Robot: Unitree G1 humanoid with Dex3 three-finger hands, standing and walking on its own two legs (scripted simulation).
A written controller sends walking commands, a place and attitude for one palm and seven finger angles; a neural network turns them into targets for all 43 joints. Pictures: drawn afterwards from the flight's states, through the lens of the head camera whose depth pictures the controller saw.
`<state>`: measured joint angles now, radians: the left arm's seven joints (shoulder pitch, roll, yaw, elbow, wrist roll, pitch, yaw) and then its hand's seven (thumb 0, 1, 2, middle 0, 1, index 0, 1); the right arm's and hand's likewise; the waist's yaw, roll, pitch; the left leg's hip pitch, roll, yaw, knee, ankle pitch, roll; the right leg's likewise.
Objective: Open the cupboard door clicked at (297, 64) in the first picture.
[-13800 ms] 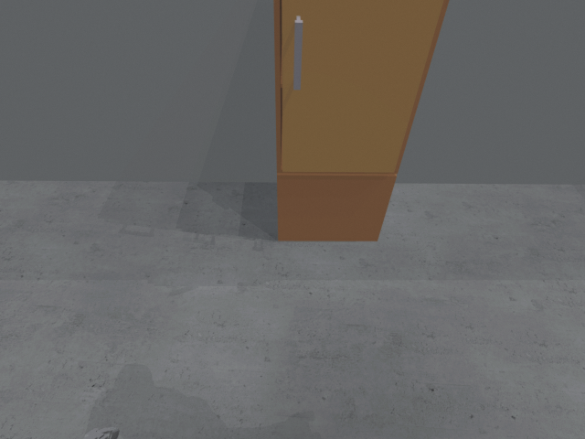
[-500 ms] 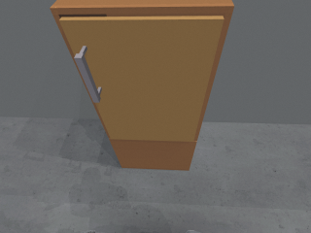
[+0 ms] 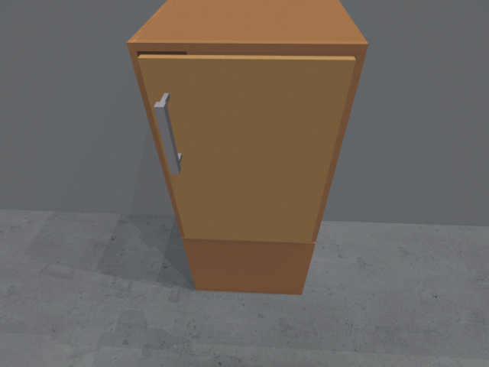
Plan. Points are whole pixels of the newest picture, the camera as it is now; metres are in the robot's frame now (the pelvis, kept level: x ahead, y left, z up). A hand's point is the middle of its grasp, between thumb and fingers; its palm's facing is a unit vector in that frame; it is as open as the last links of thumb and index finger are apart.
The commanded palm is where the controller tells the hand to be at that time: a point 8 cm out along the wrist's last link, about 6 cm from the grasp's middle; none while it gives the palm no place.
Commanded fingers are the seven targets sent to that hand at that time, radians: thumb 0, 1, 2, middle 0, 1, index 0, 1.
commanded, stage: come to a stop and stand still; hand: left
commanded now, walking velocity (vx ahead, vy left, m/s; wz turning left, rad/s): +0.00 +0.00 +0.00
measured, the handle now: (170, 135) +0.56 +0.21 +0.10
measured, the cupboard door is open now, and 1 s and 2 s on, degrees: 0 0 0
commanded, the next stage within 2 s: look again from close up in 0.30 s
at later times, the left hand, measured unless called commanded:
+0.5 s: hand out of the picture +0.02 +0.17 -0.15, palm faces +0.03 -0.97 -0.22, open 7.3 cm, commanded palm none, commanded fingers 0.00 0.90 0.90 -0.20 -0.30 -0.20 -0.30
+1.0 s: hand out of the picture +0.11 +0.16 -0.16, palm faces +0.05 -0.98 -0.22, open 7.3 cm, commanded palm none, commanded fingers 0.00 0.90 0.90 -0.20 -0.30 -0.20 -0.30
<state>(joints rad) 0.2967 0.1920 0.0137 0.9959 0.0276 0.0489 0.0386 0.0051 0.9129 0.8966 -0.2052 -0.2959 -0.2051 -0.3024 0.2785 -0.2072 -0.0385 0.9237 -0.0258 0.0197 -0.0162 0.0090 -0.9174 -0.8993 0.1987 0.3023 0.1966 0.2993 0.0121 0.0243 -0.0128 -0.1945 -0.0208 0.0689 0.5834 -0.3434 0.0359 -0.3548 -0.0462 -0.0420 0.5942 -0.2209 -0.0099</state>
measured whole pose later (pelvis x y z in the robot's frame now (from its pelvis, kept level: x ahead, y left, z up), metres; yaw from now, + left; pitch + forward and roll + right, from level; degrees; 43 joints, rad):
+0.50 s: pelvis +0.02 +0.00 +0.01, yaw +1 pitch +0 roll +1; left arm 0.31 0.13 -0.02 1.08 0.02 0.00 0.03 0.01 0.92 0.90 -0.20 -0.30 -0.20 -0.30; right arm 0.32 -0.19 0.00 1.05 -0.02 -0.02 -0.02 0.01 -0.91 -0.90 0.20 0.30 0.20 0.30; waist 0.00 0.04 0.03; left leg -0.13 -0.05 0.05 0.42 -0.29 0.04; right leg -0.31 -0.02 0.03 0.49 -0.17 0.00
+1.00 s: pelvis +0.07 -0.02 +0.01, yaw +2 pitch +0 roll +0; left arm 0.19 0.16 0.00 1.07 0.01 -0.02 0.03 0.00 0.91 0.90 -0.20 -0.30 -0.20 -0.30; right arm 0.26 -0.18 0.00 1.10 -0.02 -0.03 -0.04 0.01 -0.91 -0.90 0.20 0.30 0.20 0.30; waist -0.01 0.02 0.04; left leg -0.06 0.01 0.01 0.39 -0.33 -0.01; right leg -0.24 0.03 -0.01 0.47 -0.23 -0.04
